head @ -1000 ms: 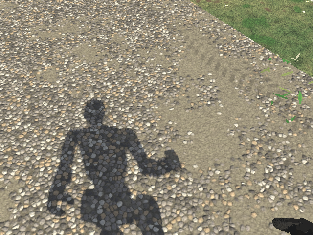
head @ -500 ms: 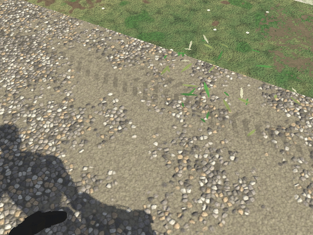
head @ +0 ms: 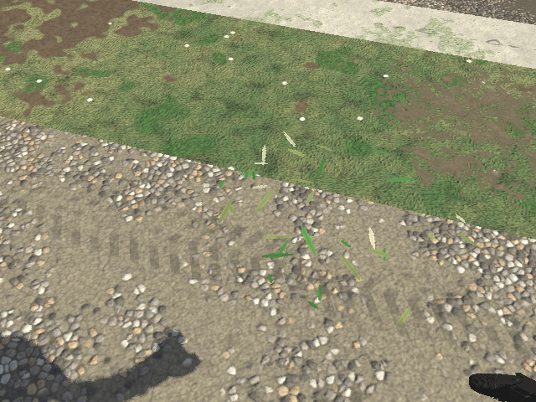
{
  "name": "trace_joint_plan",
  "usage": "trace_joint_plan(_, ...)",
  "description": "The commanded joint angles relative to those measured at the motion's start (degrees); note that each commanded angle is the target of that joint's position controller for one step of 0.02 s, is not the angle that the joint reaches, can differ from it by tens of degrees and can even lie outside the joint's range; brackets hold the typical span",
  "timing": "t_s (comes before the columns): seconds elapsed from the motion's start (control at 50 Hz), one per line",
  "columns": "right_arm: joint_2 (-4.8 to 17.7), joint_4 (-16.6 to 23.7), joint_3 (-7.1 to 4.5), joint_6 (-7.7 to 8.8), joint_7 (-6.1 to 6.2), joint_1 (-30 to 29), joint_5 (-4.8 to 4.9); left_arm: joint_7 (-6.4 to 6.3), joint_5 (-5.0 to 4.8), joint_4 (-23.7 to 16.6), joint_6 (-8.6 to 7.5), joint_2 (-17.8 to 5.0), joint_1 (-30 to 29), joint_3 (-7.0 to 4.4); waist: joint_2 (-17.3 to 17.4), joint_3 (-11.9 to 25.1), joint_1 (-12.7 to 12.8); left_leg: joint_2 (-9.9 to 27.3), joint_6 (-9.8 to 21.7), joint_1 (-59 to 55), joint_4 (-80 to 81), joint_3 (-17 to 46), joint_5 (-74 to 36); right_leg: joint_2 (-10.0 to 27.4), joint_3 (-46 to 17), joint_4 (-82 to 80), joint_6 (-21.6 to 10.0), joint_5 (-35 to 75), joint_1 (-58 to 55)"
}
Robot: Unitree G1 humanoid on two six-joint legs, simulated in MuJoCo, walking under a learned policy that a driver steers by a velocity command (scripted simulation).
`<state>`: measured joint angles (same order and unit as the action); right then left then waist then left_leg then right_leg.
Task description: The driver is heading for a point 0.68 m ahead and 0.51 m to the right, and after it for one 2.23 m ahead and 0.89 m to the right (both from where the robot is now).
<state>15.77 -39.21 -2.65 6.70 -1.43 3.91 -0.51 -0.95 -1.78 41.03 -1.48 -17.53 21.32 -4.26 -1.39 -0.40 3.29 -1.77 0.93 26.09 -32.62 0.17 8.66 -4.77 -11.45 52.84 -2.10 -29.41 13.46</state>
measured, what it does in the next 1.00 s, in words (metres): walks ahead, turning right: right foot, then left foot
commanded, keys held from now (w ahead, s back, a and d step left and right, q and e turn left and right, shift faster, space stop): w+e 0.88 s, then w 0.12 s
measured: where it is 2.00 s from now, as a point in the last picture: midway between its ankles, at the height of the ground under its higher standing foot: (455, 256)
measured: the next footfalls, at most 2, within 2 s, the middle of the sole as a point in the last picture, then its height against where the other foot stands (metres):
right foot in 0.46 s outside the picture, level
left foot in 0.94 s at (340, 318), level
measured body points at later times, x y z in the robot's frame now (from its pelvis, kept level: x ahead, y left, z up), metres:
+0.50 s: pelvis +0.25 -0.06 -0.01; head +0.29 -0.09 +0.44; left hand +0.54 +0.11 -0.07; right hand +0.19 -0.36 -0.14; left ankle +0.11 +0.12 -0.68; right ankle +0.33 -0.17 -0.72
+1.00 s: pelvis +0.53 -0.14 +0.00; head +0.55 -0.15 +0.45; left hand +0.73 +0.08 -0.11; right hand +0.58 -0.47 -0.07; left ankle +0.68 -0.10 -0.72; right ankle +0.34 -0.17 -0.68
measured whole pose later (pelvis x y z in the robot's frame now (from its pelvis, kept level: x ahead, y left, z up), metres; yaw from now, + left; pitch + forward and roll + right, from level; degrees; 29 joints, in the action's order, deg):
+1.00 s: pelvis +0.53 -0.14 +0.00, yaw -34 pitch +2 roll +1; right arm 16.1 -39.8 -2.6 6.8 -2.0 4.1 -0.5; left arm -1.0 -1.4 42.4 -1.6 -17.4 21.3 -4.1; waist -1.0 -0.6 3.2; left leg -2.4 1.2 26.3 -32.3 0.3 7.7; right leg -5.1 -12.3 49.9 -2.5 -30.1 10.4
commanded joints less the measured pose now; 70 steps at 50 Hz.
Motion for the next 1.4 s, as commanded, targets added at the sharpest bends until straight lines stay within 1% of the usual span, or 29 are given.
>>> trace_joint_plan(0.02, 8.1, 0.8, -2.96, -0.76, 0.68, 12.7, 0.5, 0.0, -0.18, -6.0, -0.92, -8.5, -2.4, -1.31, 8.6, 6.2, -7.9, 23.0, 10.0, -33.4, 16.5, 33.4, 22.9, 5.7, 2.4, 23.5, 1.2, 3.4, 33.2)
trace_joint_plan(0.04, 7.0, 0.7, -2.46, -1.08, 0.81, 10.1, 0.08, 0.08, 0.43, -6.6, -0.73, -7.8, -4.8, -1.36, 6.3, 2.4, -6.7, 20.4, 9.2, -26.5, 17.6, 26.3, 15.8, 7.4, 3.3, 21.2, 1.3, 6.9, 31.3)
trace_joint_plan(0.1, 5.2, -0.4, -1.98, -0.66, 1.12, 7.9, -0.11, 0.67, 0.09, -6.6, 0.14, -4.5, -4.6, -1.25, 8.8, -0.4, -4.2, 16.3, 8.4, -18.1, 21.6, 14.0, 4.5, 10.5, 4.8, 16.0, 1.4, 11.5, 26.0)
trace_joint_plan(0.2, 8.2, -2.9, -3.08, -0.23, 1.3, 9.6, -0.03, 1.02, 0.55, -8.1, 0.42, -2.4, -8.9, -0.57, 5.6, -0.8, -4.7, 17.3, 10.0, -21.1, 23.8, 4.1, -8.2, 11.4, 5.3, 6.3, 2.6, 20.7, 29.8)
trace_joint_plan(0.28, 9.7, -4.2, -3.29, -1.1, 1.7, 10.7, 0.4, 2.56, 0.55, -9.3, -0.35, -1.1, -15.7, 0.11, 5.1, -2.6, -7.2, 15.8, 8.1, -22.6, 23.9, -4.0, -11.4, 10.6, 9.3, -7.0, 2.1, 30.4, 26.6)
trace_joint_plan(0.36, 11.8, -5.9, -3.88, -2.3, 1.71, 13.4, 1.5, 3.96, 0.23, -11.5, -0.38, -1.2, -20.8, 0.25, 5.1, -4.7, -8.3, 17.9, 6.9, -27.8, 22.6, -7.3, -14.7, 9.6, 12.4, -14.5, 0.1, 27.8, 25.0)
trace_joint_plan(0.42, 14.3, -6.0, -4.68, -3.38, 2.06, 12.9, 2.49, 4.21, 0.78, -11.7, 0.04, -4.1, -17.3, -1.26, 7.3, -1.1, -4.5, 18.1, 5.3, -31.3, 12.1, -10.6, -40.5, 4.8, 16.7, -16.7, -3.4, 19.0, 16.2)
trace_joint_plan(0.46, 13.2, -5.6, -4.16, -3.94, 2.54, 12.3, 2.57, 3.24, 0.57, -7.2, 0.58, -9.5, -0.4, -4.49, 5.2, 7.8, 4.8, 14.9, 2.3, -22.5, -10.7, -13.4, -43.6, 0.6, 16.9, -22.0, -7.5, 22.4, -8.3)
trace_joint_plan(0.48, 6.9, -4.2, -2.04, -3.53, 2.3, 14.9, -0.62, 1.94, -0.04, -5.8, 1.11, -14.5, 5.3, -5.59, -7.6, 12.4, 3.9, 10.7, -0.2, -4.6, -29.8, -13.0, -2.3, 12.9, -1.6, -21.1, -11.5, 26.3, -25.4)
trace_joint_plan(0.5, 4.1, -0.4, -0.5, -1.61, 1.61, 16.3, -0.24, 2.35, -0.15, -8.2, 0.04, -17.7, 2.3, -5.34, -15.7, 21.7, -0.5, -0.3, -2.5, 14.7, -46.4, -1.8, 26.8, 23.9, -35.1, -32.0, -23.4, 9.1, -38.0)
trace_joint_plan(0.52, 10.2, 0.2, -1.87, 0.14, 0.96, 8.7, 2.1, 2.88, 0.28, -8.2, -0.88, -12.1, 2.7, -3.88, -5.7, 19.1, 3.9, 2.9, -1.5, 21.2, -48.3, 5.1, 22.3, 23.3, -32.5, -36.5, -20.0, 6.6, -35.8)
trace_joint_plan(0.54, 10.3, 1.5, -1.8, 1.04, 0.71, 5.6, 3.16, 2.88, 0.61, -7.5, -1.62, -10.2, 1.0, -3.16, -4.5, 11.4, 2.9, 4.9, -0.3, 22.7, -45.0, 4.2, 17.1, 21.3, -24.7, -36.7, -17.8, 10.2, -28.7)
trace_joint_plan(0.56, 9.4, 0.7, -1.6, 1.26, 1.16, 5.9, 2.02, 2.83, 0.64, -7.7, -1.96, -8.8, -2.8, -2.58, 0.9, 7.0, -0.1, 7.4, -0.4, 19.1, -39.9, 4.5, 12.8, 18.8, -18.5, -36.6, -15.9, 16.6, -19.8)
trace_joint_plan(0.58, 9.8, 0.2, -1.96, 0.97, 1.43, 6.6, 0.63, 2.59, 0.89, -8.3, -2.02, -7.1, -6.2, -2.04, 0.5, 5.0, -2.3, 8.8, -1.1, 15.1, -35.3, 4.7, 10.4, 16.7, -14.0, -37.2, -15.0, 22.2, -13.3)
trace_joint_plan(0.64, 8.5, -0.3, -1.98, -0.78, 1.2, 8.3, -0.21, 1.7, 1.43, -8.5, -2.27, -6.7, -8.6, -1.68, -1.2, 3.2, -4.9, 9.0, -3.3, 9.7, -29.8, 3.6, 7.1, 14.2, -9.0, -39.8, -15.4, 31.3, -4.1)
trace_joint_plan(0.78, 4.7, 3.3, -0.39, -0.94, 0.55, -5.5, 0.15, -0.01, 0.65, -4.9, -1.68, -8.9, -2.8, -2.28, -2.4, -0.5, 0.1, 3.6, -5.5, 4.5, -3.1, 2.3, -13.4, 9.5, -3.5, -39.0, -11.2, 25.8, 2.0)
trace_joint_plan(0.88, 7.8, 4.3, -1.6, 0.02, -0.36, -6.3, 0.97, -0.31, 0.22, -3.0, -1.02, -8.3, -0.5, -2.29, -4.5, -0.3, -0.4, 2.6, -2.9, 1.0, 3.4, 5.0, -8.7, 12.6, -11.3, -31.8, -9.5, 22.3, -4.3)
trace_joint_plan(0.92, 8.5, 2.6, -2.31, 0.44, -0.29, -0.2, 0.78, -0.3, 0.6, -2.7, -0.6, -7.1, -1.3, -1.99, -6.0, 1.2, -3.4, 2.2, -0.7, -5.8, 5.5, 2.8, -5.9, 12.2, -11.4, -27.2, -8.0, 26.4, -5.6)
trace_joint_plan(0.94, 10.0, 1.5, -3.1, 0.77, -0.01, 5.4, 0.05, -0.08, 0.94, -2.6, -0.67, -4.7, -0.8, -1.13, -4.9, 5.2, -5.8, 3.9, 1.5, -15.1, 5.9, 3.4, -5.9, 9.1, -8.9, -19.6, -6.2, 30.1, -4.3)
trace_joint_plan(0.96, 12.8, 0.8, -3.67, 0.86, 0.3, 13.6, -0.75, 0.01, 1.96, -3.4, -0.73, -1.6, 0.8, 0.14, 2.0, 13.6, -8.4, 13.4, 5.0, -29.6, 4.9, 13.6, -4.3, 5.3, -4.3, -3.2, -3.9, 20.4, 2.6)
trace_joint_plan(0.98, 16.8, -2.2, -4.94, 0.18, -0.35, 18.4, -0.98, 0.0, -0.28, -3.7, -1.33, 0.5, 9.4, 0.73, 23.2, 18.4, -4.7, 23.8, 14.5, -44.3, 13.2, 42.3, 11.3, -2.2, 1.4, 14.5, 0.1, -3.5, 22.4)
trace_joint_plan(1.0, 11.1, -1.3, -3.66, 0.09, -0.74, 17.3, 0.9, -0.16, -0.6, -2.1, -1.54, -5.3, 7.8, -0.09, 15.3, 13.9, -6.3, 23.9, 13.8, -42.6, 16.4, 46.7, 24.4, 1.4, -1.4, 21.2, 0.7, -2.7, 29.2)
trace_joint_plan(1.02, 8.1, -1.0, -2.85, -0.23, -0.45, 14.7, 1.08, -0.04, -0.33, -2.9, -1.53, -7.8, 0.6, -0.78, 9.2, 6.9, -7.8, 21.8, 11.7, -36.1, 16.8, 37.5, 23.0, 3.3, -0.3, 22.3, 0.7, 2.5, 30.9)
trace_joint_plan(1.04, 7.6, -0.5, -2.45, -0.61, -0.3, 12.0, 0.34, -0.17, 0.37, -3.8, -1.58, -7.3, -3.6, -0.65, 4.8, 3.6, -6.9, 19.5, 10.6, -29.7, 17.3, 30.7, 16.5, 5.1, 1.9, 21.0, 0.7, 6.1, 29.4)
trace_joint_plan(1.08, 6.0, -1.1, -1.71, -0.68, 0.05, 10.0, -0.42, 0.28, 1.1, -4.7, -2.07, -5.5, -6.2, -0.6, 5.6, 0.4, -4.7, 15.8, 10.5, -21.9, 19.4, 22.4, 5.2, 8.4, 3.1, 14.9, 0.5, 10.7, 26.1)
trace_joint_plan(1.12, 5.3, -1.9, -1.48, -0.37, 0.13, 10.6, 0.17, 0.61, 0.99, -4.2, -1.99, -3.5, -5.1, -0.17, 7.5, 1.0, -3.9, 14.3, 11.1, -20.3, 21.2, 18.2, -0.5, 9.4, 5.2, 10.6, 0.9, 11.5, 24.0)
trace_joint_plan(1.24, 9.4, -4.3, -2.31, -1.04, 0.74, 13.8, 1.24, 1.42, 1.49, -6.4, -2.67, -0.4, -14.8, 1.46, 5.9, -0.9, -6.4, 13.4, 11.2, -19.5, 24.6, 9.0, -8.5, 10.1, 8.7, -9.6, 2.4, 25.0, 23.4)
trace_joint_plan(1.34, 10.5, -6.9, -2.34, -2.16, 0.81, 18.5, 1.94, 2.67, 0.66, -8.0, -3.24, -1.0, -22.2, 1.52, 6.2, -2.5, -8.6, 14.4, 9.7, -21.5, 23.1, 6.4, -9.3, 7.9, 10.4, -19.8, 2.0, 30.3, 18.6)
trace_joint_plan(1.4, 11.7, -7.8, -2.71, -3.14, 1.16, 18.7, 2.2, 3.27, 0.66, -8.5, -3.55, -2.7, -22.2, 0.93, 6.9, -2.4, -6.7, 16.6, 8.3, -25.5, 19.7, 6.8, -14.7, 6.9, 10.9, -23.4, -0.3, 25.6, 15.5)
